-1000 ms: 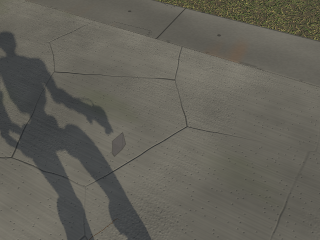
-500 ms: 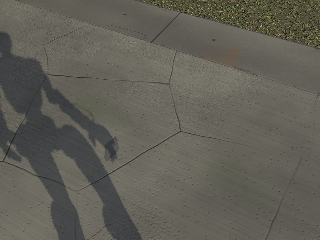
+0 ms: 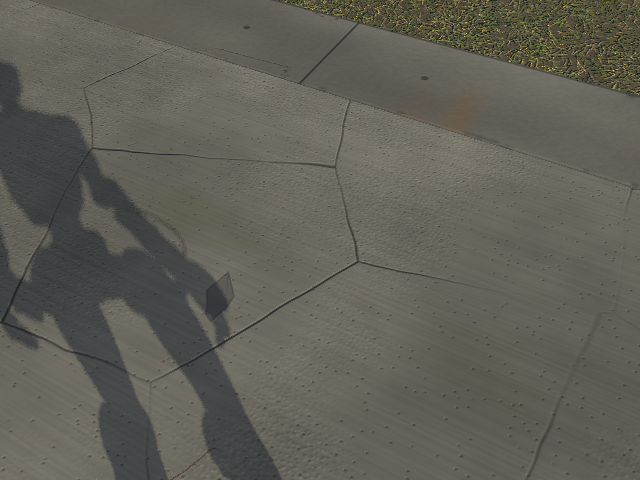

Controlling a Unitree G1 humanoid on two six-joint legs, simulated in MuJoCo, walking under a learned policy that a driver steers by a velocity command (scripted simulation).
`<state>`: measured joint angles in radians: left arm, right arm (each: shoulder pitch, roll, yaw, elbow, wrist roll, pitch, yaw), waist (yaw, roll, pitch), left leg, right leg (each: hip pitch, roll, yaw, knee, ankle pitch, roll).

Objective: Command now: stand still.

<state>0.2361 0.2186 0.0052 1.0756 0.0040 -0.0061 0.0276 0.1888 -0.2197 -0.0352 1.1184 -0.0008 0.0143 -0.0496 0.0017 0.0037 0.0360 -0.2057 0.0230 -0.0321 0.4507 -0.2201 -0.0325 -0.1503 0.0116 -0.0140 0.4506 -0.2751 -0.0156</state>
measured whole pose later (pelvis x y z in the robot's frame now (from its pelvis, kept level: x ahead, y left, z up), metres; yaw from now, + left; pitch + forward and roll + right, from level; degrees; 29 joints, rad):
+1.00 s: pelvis +0.00 +0.00 +0.00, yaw +0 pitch -1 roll +0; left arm 0.32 0.17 0.01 1.08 0.00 -0.01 0.03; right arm 0.26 -0.18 -0.02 1.14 0.00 0.01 -0.06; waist 0.00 0.00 0.04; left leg -0.22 0.03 -0.03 0.47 -0.23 -0.03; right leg -0.16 0.01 -0.01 0.46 -0.29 -0.02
